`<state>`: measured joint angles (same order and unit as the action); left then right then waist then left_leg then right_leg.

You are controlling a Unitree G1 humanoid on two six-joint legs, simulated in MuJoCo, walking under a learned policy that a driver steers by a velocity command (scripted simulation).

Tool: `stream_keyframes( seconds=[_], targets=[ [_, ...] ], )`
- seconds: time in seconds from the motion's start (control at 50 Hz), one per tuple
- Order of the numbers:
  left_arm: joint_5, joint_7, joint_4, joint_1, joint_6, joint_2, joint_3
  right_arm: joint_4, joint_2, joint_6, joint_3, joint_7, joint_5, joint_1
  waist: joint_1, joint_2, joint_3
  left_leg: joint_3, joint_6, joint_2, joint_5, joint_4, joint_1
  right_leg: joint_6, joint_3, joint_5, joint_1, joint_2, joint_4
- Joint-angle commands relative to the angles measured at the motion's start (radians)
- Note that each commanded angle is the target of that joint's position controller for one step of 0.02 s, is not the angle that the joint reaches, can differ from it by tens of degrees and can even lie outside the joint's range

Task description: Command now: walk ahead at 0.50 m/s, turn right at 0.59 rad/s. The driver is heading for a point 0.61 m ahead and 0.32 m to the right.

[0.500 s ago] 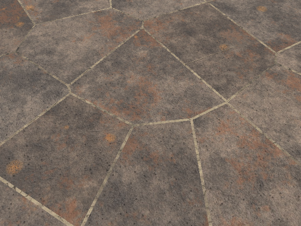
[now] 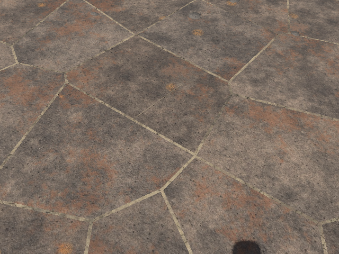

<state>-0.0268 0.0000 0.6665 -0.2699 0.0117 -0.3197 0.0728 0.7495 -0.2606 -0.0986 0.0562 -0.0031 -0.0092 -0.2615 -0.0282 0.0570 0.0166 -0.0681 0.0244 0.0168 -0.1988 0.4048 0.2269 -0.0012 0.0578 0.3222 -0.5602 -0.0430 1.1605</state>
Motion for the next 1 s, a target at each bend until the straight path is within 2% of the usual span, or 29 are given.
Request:
stream_keyframes(
  seconds=[0.02,0.14,0.22,0.26,0.28,0.3,0.32,0.34,0.36,0.38,0.4,0.42,0.44,0.46,0.52,0.62,0.66,0.72,0.76,0.78,0.8,0.82,0.84,0.86,0.88,0.9,0.92,0.96,1.0],
  targets=[
    [0.004,-0.004,-0.098,0.042,0.004,-0.034,0.01,-0.034,-0.145,-0.018,0.038,0.005,0.003,0.012,0.002,-0.15,0.009,0.219,0.168,-0.286,0.123,-0.241,-0.121,0.015,0.043,-0.07,-0.174,-0.068,-0.069],
    [0.005,-0.033,-0.125,0.183,0.018,-0.005,-0.005,0.009,-0.188,0.0,0.047,0.011,0.008,-0.004,-0.042,-0.12,0.036,0.011,0.134,-0.261,0.252,-0.245,-0.172,0.008,-0.027,-0.329,-0.132,-0.056,-0.374],
    [0.0,-0.056,-0.163,0.268,0.02,-0.009,-0.004,0.041,-0.222,0.019,0.057,0.01,0.027,-0.047,-0.058,-0.12,0.069,-0.05,0.11,-0.293,0.337,-0.213,-0.261,-0.033,-0.083,-0.283,-0.103,-0.034,-0.497],
    [0.006,-0.061,-0.17,0.244,0.016,-0.038,0.011,0.044,-0.25,0.031,0.066,0.014,0.037,-0.04,-0.022,-0.143,0.038,-0.09,0.091,-0.298,0.631,-0.112,-0.306,-0.074,-0.131,-0.185,-0.02,0.016,-0.525],
    [0.01,-0.059,-0.161,0.188,0.011,-0.063,0.025,0.043,-0.267,0.038,0.072,0.018,0.043,-0.037,0.017,-0.16,-0.005,-0.109,0.081,-0.295,0.806,-0.01,-0.315,-0.098,-0.159,-0.136,0.067,0.054,-0.529],
    [0.009,-0.054,-0.129,0.057,0.007,-0.101,0.048,0.039,-0.271,0.045,0.073,0.021,0.048,-0.023,0.097,-0.149,-0.074,-0.137,0.061,-0.273,0.89,0.165,-0.28,-0.132,-0.178,-0.16,0.24,0.098,-0.58],
    [0.005,-0.038,-0.081,-0.121,-0.001,-0.16,0.082,0.033,-0.242,0.043,0.061,0.026,0.039,-0.029,0.182,-0.107,-0.162,-0.15,0.024,-0.236,0.763,0.414,-0.11,-0.173,-0.123,-0.208,0.529,0.102,-0.617],
    [-0.005,-0.019,-0.071,-0.157,-0.003,-0.278,0.102,-0.016,-0.106,0.029,0.016,0.015,-0.016,-0.11,0.106,0.174,-0.241,-0.133,-0.036,-0.101,-0.112,0.788,0.327,-0.313,0.335,-0.197,0.895,-0.166,-0.625],
    [-0.001,-0.027,-0.11,-0.168,0.017,-0.261,0.086,-0.046,-0.118,-0.008,0.002,0.002,-0.001,-0.077,0.12,0.162,-0.427,0.109,-0.047,0.02,-0.421,0.985,0.515,-0.446,0.794,0.032,1.013,-0.301,-0.814],
    [0.008,-0.035,-0.096,-0.149,0.033,-0.187,0.064,-0.072,-0.2,-0.03,0.026,-0.008,0.043,0.052,0.16,0.053,-0.309,0.166,-0.029,-0.039,-0.321,0.998,0.611,-0.375,0.673,0.027,0.938,-0.271,-0.865],
    [0.009,-0.034,-0.088,-0.104,0.042,-0.163,0.055,-0.088,-0.189,-0.042,0.019,-0.008,0.049,0.088,0.127,0.025,-0.188,0.153,-0.015,-0.076,-0.228,0.921,0.608,-0.339,0.543,-0.043,0.792,-0.232,-0.871],
    [0.008,-0.031,-0.095,-0.034,0.045,-0.135,0.044,-0.073,-0.181,-0.044,0.019,0.0,0.025,0.082,0.078,-0.04,-0.121,0.152,-0.022,-0.113,-0.167,0.837,0.546,-0.307,0.439,-0.152,0.646,-0.189,-0.872],
    [0.017,-0.028,-0.107,0.015,0.046,-0.11,0.035,-0.065,-0.189,-0.037,0.026,0.004,0.007,0.065,0.039,-0.026,-0.089,0.157,-0.031,-0.135,-0.128,0.771,0.471,-0.295,0.368,-0.254,0.535,-0.156,-0.887],
    [0.025,-0.024,-0.116,0.039,0.046,-0.103,0.031,-0.062,-0.188,-0.025,0.028,0.002,0.003,0.05,0.015,-0.007,-0.08,0.157,-0.041,-0.141,-0.105,0.743,0.418,-0.293,0.34,-0.301,0.466,-0.136,-0.909],
    [0.019,-0.007,-0.095,0.028,0.052,-0.117,0.035,-0.062,-0.145,0.0,0.018,0.003,-0.009,0.062,0.005,-0.013,-0.058,0.126,-0.087,-0.124,-0.044,0.62,0.38,-0.3,0.257,-0.413,0.351,-0.105,-0.932],
    [0.008,0.016,-0.053,-0.041,0.04,-0.143,0.043,-0.108,-0.095,-0.002,-0.006,-0.008,0.0,0.259,0.078,0.016,-0.011,0.12,-0.106,-0.056,0.251,0.246,0.305,-0.232,0.198,-0.267,0.283,-0.041,-0.918],
    [0.003,0.017,-0.033,-0.075,0.037,-0.15,0.046,-0.123,-0.108,-0.009,-0.003,-0.016,0.012,0.303,0.095,0.024,-0.006,0.131,-0.1,-0.035,0.287,0.179,0.264,-0.221,0.237,-0.214,0.293,-0.058,-0.901],
    [-0.001,0.02,-0.016,-0.091,0.031,-0.134,0.044,-0.13,-0.149,-0.019,0.014,-0.025,0.018,0.299,0.081,0.045,-0.008,0.166,-0.072,-0.031,0.221,0.11,0.23,-0.2,0.327,-0.161,0.369,-0.091,-0.818],
    [0.002,0.021,-0.016,-0.074,0.024,-0.127,0.044,-0.115,-0.166,-0.026,0.028,-0.024,0.02,0.229,0.04,0.074,-0.018,0.151,-0.038,-0.025,0.137,0.081,0.143,-0.178,0.364,-0.181,0.386,-0.09,-0.747],
    [0.005,0.02,-0.018,-0.073,0.022,-0.097,0.034,-0.094,-0.182,-0.03,0.041,-0.018,0.014,0.145,-0.001,0.068,-0.056,0.137,-0.012,-0.03,0.128,0.05,0.019,-0.151,0.345,-0.205,0.368,-0.049,-0.665],
    [0.015,0.015,-0.029,-0.08,0.025,-0.035,0.011,-0.082,-0.224,-0.035,0.056,-0.011,-0.004,0.018,-0.056,-0.011,-0.173,0.253,0.045,-0.159,0.082,0.06,-0.205,-0.114,0.277,-0.136,0.283,0.011,-0.425],
    [-0.006,0.016,-0.057,-0.205,0.032,0.028,-0.009,-0.057,-0.316,-0.023,0.078,-0.008,-0.02,-0.09,-0.02,-0.309,-0.312,0.686,0.204,-0.394,-0.136,-0.026,-0.54,-0.036,0.124,0.209,-0.048,0.157,-0.078],
    [-0.018,0.019,-0.049,-0.219,0.036,-0.058,0.001,-0.048,-0.256,-0.017,0.068,-0.018,0.007,-0.103,-0.027,-0.346,-0.295,0.907,0.232,-0.449,-0.403,-0.106,-0.55,-0.019,0.127,0.271,-0.215,0.092,0.095],
    [-0.016,0.02,-0.046,-0.125,0.031,-0.127,0.021,-0.063,-0.182,-0.013,0.048,-0.014,0.012,-0.054,-0.052,-0.235,-0.165,0.766,0.188,-0.405,-0.428,-0.128,-0.439,-0.012,0.128,0.177,-0.254,0.049,0.151],
    [-0.004,0.021,-0.056,-0.057,0.024,-0.135,0.025,-0.068,-0.155,-0.005,0.038,-0.011,0.005,-0.005,-0.044,-0.168,-0.091,0.612,0.154,-0.362,-0.301,-0.129,-0.325,-0.008,0.091,0.104,-0.232,0.016,0.144],
    [0.007,0.019,-0.066,-0.018,0.023,-0.123,0.027,-0.062,-0.131,0.0,0.03,-0.009,0.0,0.03,-0.029,-0.15,-0.035,0.501,0.145,-0.319,-0.174,-0.147,-0.227,-0.006,0.086,0.052,-0.207,-0.011,0.099],
    [0.007,0.015,-0.071,-0.004,0.02,-0.103,0.028,-0.056,-0.112,-0.002,0.021,-0.006,-0.01,0.051,-0.008,-0.163,0.0,0.415,0.139,-0.285,-0.02,-0.163,-0.149,-0.004,0.087,0.022,-0.156,-0.029,0.059],
    [0.007,0.014,-0.067,-0.023,0.011,-0.056,0.021,-0.038,-0.107,-0.01,0.02,-0.008,-0.009,0.059,0.02,-0.176,0.002,0.29,0.155,-0.258,0.314,-0.166,-0.085,0.009,0.059,0.036,-0.08,-0.021,-0.009],
    [0.017,0.018,-0.077,-0.007,0.006,-0.023,0.01,-0.015,-0.141,-0.013,0.029,-0.009,-0.004,0.061,0.034,-0.162,-0.014,0.207,0.183,-0.265,0.589,-0.155,-0.084,0.027,0.038,0.021,-0.068,-0.008,-0.119]
  ],
)
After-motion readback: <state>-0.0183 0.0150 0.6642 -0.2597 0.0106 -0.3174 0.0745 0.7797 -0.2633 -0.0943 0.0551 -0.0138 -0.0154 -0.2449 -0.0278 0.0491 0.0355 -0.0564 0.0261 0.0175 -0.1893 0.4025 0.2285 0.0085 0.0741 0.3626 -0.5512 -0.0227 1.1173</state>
